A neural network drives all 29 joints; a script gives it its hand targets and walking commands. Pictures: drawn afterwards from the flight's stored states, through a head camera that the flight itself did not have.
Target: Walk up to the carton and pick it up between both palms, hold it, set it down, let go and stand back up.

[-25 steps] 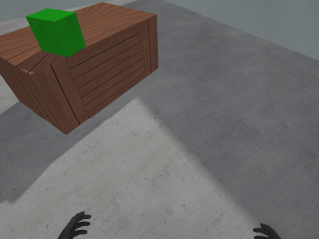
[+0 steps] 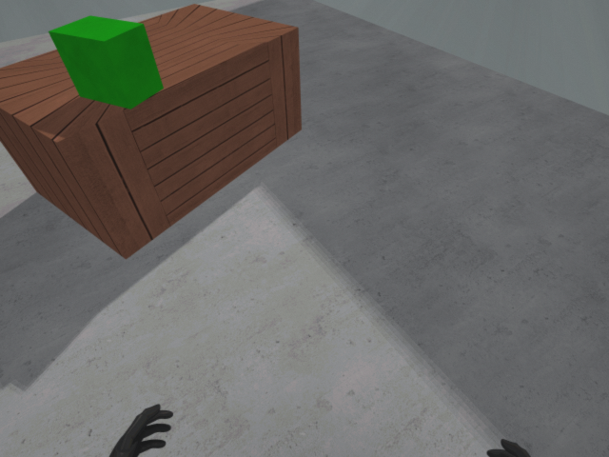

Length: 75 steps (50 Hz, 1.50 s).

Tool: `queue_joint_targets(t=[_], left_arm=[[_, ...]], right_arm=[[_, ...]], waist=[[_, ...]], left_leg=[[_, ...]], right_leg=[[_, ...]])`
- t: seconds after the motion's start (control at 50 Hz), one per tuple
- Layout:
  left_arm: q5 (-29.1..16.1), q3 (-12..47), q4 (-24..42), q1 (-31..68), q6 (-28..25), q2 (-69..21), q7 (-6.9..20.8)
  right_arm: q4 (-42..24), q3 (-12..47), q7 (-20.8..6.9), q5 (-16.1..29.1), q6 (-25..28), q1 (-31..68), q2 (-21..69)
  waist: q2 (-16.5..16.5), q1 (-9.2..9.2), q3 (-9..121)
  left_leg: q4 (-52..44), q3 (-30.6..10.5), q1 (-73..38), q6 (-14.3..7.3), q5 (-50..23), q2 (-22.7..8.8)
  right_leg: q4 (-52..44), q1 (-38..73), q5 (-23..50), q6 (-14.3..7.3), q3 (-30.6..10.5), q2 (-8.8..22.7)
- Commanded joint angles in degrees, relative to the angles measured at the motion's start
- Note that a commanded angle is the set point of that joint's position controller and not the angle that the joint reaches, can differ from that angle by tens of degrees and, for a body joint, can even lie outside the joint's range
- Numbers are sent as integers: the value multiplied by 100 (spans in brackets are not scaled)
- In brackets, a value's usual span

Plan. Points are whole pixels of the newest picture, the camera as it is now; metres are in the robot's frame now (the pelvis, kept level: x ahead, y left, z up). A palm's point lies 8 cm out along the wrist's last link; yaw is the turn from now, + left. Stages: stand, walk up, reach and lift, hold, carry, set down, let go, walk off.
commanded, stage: stand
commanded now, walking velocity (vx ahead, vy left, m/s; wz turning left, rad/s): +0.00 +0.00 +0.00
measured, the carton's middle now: (110, 62) +1.40 +0.74 -0.05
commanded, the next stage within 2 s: none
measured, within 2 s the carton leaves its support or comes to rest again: neither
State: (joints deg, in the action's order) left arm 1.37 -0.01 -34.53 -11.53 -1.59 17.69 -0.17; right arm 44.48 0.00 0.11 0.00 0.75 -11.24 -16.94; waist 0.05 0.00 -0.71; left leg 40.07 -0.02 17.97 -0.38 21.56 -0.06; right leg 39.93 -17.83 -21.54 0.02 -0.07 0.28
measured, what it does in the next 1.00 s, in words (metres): stands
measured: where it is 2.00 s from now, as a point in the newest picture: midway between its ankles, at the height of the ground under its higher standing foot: outside the picture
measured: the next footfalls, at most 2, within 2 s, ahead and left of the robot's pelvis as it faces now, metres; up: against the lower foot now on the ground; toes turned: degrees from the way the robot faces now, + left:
none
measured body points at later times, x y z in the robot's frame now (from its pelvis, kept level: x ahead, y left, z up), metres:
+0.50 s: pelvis +0.00 +0.00 +0.00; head +0.00 +0.00 +0.45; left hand +0.16 +0.27 -0.08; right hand +0.12 -0.27 -0.11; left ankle +0.00 +0.12 -0.72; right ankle +0.00 -0.12 -0.72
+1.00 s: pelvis -0.02 +0.00 +0.00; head -0.02 +0.00 +0.45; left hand +0.14 +0.27 -0.08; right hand +0.10 -0.28 -0.11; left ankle +0.00 +0.12 -0.72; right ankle +0.00 -0.12 -0.72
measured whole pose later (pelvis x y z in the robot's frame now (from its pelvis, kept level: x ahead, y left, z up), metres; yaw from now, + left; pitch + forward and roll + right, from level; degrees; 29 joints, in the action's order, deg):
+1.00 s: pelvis -0.02 +0.00 +0.00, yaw +0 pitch -2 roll +0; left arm 1.4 0.0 -37.8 -11.5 -1.6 18.1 -0.1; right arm 48.7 0.0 0.1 0.0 0.9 -11.2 -17.4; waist 0.1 0.0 -0.7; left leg 40.1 0.0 18.0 -0.4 20.2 -0.1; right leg 39.9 -17.8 -20.2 0.0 -0.1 0.3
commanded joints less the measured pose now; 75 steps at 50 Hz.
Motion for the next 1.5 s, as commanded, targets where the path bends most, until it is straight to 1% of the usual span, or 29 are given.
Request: queue_joint_targets(t=[0.0,0.06,0.1,0.2,0.26,0.3,0.34,0.36,0.44,0.46,0.54,0.56,0.6,0.66,0.76,0.78,0.84,0.86,0.96,0.98,1.08,1.1,1.18,1.26,1.34,1.36,1.42,1.44,1.48], left_arm=[[-11,-458,-48,211,-201,1268,-54],[-25,-470,-58,271,-205,1294,-78],[-26,-436,-90,176,-199,1238,-80],[-36,-442,-97,220,-214,1279,-88],[-1,-448,-121,283,-200,1282,-91],[-32,-434,-141,198,-203,1233,-91],[-47,-431,-177,202,-207,1275,-69],[-56,-411,-171,226,-206,1267,-59],[-52,-436,-195,304,-193,1288,-83],[-24,-434,-188,280,-202,1324,-90],[-49,-447,-229,271,-192,1364,-85],[-46,-432,-294,238,-202,1362,-80],[-64,-427,-263,271,-196,1336,-88],[-47,-409,-311,213,-201,1281,-67],[-23,-435,-311,269,-177,1314,-63],[-48,-424,-312,319,-178,1313,-58],[-41,-418,-383,226,-190,1315,-40],[-54,-404,-403,242,-199,1322,-39],[-51,-395,-461,308,-183,1257,-53],[-57,-409,-428,360,-182,1360,-43],[-56,-403,-545,369,-188,1350,-62],[-71,-385,-526,374,-172,1275,-60],[-38,-389,-555,378,-172,1260,-64],[-78,-348,-656,303,-160,1279,-53],[-69,-359,-632,309,-185,1310,-60],[-76,-341,-694,393,-187,1303,-68],[-72,-389,-704,327,-175,1312,-59],[-70,-363,-736,319,-178,1341,-61],[-70,-388,-725,380,-175,1390,-63]], right_arm=[[-403,-493,32,-177,237,525,-1372],[-403,-504,22,-174,239,518,-1331],[-331,-493,27,-166,250,473,-1348],[-315,-495,33,-159,258,482,-1372],[-255,-475,43,-160,246,533,-1343],[-253,-478,38,-167,252,551,-1353],[-260,-485,29,-161,260,553,-1330],[-255,-486,40,-172,251,611,-1386],[-225,-473,27,-172,253,561,-1405],[-207,-495,15,-167,242,572,-1406],[-182,-503,19,-154,241,564,-1416],[-178,-491,19,-160,241,488,-1387],[-142,-473,28,-155,238,538,-1366],[-118,-459,27,-158,254,550,-1360],[-94,-463,26,-172,250,598,-1437],[-79,-453,20,-134,246,583,-1372],[-34,-447,2,-141,264,618,-1447],[-19,-449,1,-143,263,631,-1382],[72,-424,15,-142,248,642,-1350],[42,-442,11,-123,256,579,-1390],[88,-430,15,-136,245,693,-1381],[123,-431,19,-161,252,646,-1395],[134,-433,8,-130,252,649,-1415],[236,-409,35,-142,247,620,-1410],[235,-419,18,-118,243,632,-1475],[291,-405,32,-124,237,605,-1387],[316,-387,22,-121,242,651,-1392],[323,-387,31,-119,239,675,-1380],[351,-404,18,-115,241,632,-1377]], waist=[[92,-17,236],[-107,3,281],[161,-59,255],[-19,1,323],[-48,20,269],[189,-30,238],[-53,11,231],[69,-28,155],[39,-3,136],[180,15,191],[-58,-20,183],[-27,45,242],[123,-47,225],[13,-19,182],[162,-7,-75],[21,-23,-36],[107,-33,-22],[287,-40,87],[121,-24,-22],[-28,-8,-145],[170,25,-40],[249,-39,8],[37,-1,-44],[263,-29,-126],[108,-28,-104],[-11,68,-18],[219,-14,-68],[3,-21,-200],[-43,60,24]], left_leg=[[-626,-578,-187,-404,-1671,-491],[-607,-543,-282,-409,-1875,-467],[-639,-572,-275,-388,-1879,-471],[-599,-571,-255,-396,-2032,-497],[-648,-548,-287,-385,-1830,-467],[-683,-634,-166,-422,-1810,-505],[-690,-593,-233,-421,-1771,-474],[-725,-615,-157,-411,-1733,-494],[-709,-591,-226,-438,-1734,-498],[-717,-600,-258,-395,-1819,-478],[-627,-582,-224,-398,-1756,-454],[-632,-542,-288,-382,-1823,-440],[-777,-687,-199,-420,-1645,-492],[-807,-670,-186,-423,-1652,-514],[-930,-682,-123,-414,-1420,-523],[-990,-723,-127,-430,-1314,-523],[-1007,-750,-153,-429,-1142,-567],[-1014,-780,-177,-423,-1265,-546],[-1023,-734,-107,-371,-1116,-483],[-1039,-747,-72,-375,-1182,-497],[-1024,-712,-154,-387,-1340,-500],[-1079,-790,-150,-402,-1284,-517],[-1032,-728,-165,-404,-1375,-497],[-1165,-841,-121,-429,-1150,-581],[-1146,-797,-136,-387,-1216,-549],[-1079,-718,-243,-348,-1275,-499],[-1100,-732,-174,-371,-1512,-499],[-1122,-793,-154,-377,-1499,-505],[-1076,-703,-299,-366,-1525,-520]], right_leg=[[-681,190,1505,-435,-477,465],[-664,239,1757,-444,-499,502],[-652,235,1622,-427,-492,490],[-648,334,1881,-431,-494,508],[-709,237,1578,-427,-480,477],[-655,259,1581,-427,-469,462],[-713,267,1640,-427,-517,494],[-724,250,1526,-414,-463,485],[-736,137,1470,-424,-513,474],[-714,203,1577,-439,-486,466],[-779,190,1570,-458,-569,528],[-755,258,1717,-453,-586,556],[-722,273,1427,-436,-547,471],[-801,269,1391,-432,-535,486],[-897,93,1168,-456,-568,467],[-924,121,1130,-435,-586,467],[-905,43,1008,-412,-559,425],[-877,171,1111,-422,-594,443],[-1039,190,1031,-440,-659,511],[-1034,121,954,-423,-603,499],[-993,143,1210,-402,-604,501],[-932,189,1133,-395,-579,452],[-976,134,1251,-409,-605,494],[-1031,121,981,-430,-632,488],[-1098,172,1109,-426,-664,531],[-1119,183,1195,-419,-674,541],[-1100,248,1346,-405,-660,524],[-1125,206,1325,-417,-674,543],[-1115,199,1275,-416,-671,563]])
